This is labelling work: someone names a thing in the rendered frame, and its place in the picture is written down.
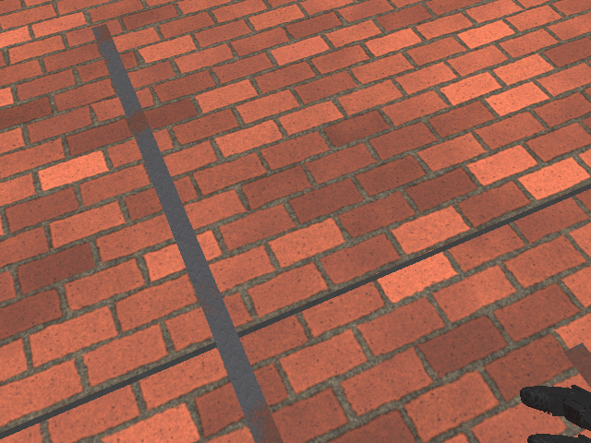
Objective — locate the right robot hand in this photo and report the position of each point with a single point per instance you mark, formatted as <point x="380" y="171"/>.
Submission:
<point x="574" y="404"/>

